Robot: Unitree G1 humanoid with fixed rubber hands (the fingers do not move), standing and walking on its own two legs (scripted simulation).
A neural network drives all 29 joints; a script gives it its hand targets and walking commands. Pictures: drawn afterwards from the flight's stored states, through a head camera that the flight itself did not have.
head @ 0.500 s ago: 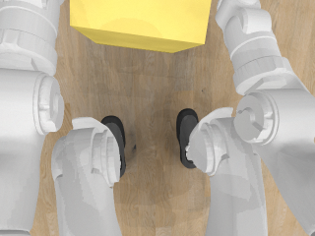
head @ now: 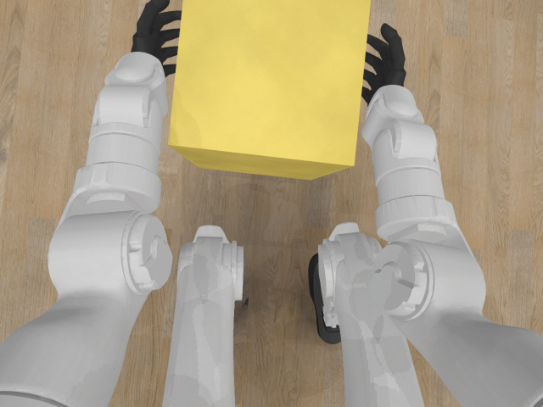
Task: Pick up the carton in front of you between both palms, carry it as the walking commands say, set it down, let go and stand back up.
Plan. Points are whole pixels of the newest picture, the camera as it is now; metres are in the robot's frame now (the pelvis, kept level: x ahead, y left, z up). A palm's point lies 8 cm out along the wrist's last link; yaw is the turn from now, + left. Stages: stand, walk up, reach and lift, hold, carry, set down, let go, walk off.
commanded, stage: reach and lift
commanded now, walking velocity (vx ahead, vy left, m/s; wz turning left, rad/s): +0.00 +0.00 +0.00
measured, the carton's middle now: (265, 101) +0.51 +0.03 -0.15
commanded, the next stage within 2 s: none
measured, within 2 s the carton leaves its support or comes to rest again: neither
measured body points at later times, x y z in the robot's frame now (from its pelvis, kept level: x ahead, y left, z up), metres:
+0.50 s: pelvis +0.03 +0.00 +0.11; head +0.25 +0.03 +0.51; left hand +0.50 +0.17 +0.06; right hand +0.49 -0.14 +0.06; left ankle +0.12 +0.13 -0.40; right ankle +0.12 -0.13 -0.40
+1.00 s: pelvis +0.07 +0.00 +0.25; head +0.17 +0.01 +0.69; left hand +0.44 +0.16 +0.22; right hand +0.44 -0.14 +0.22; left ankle +0.12 +0.13 -0.40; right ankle +0.12 -0.13 -0.40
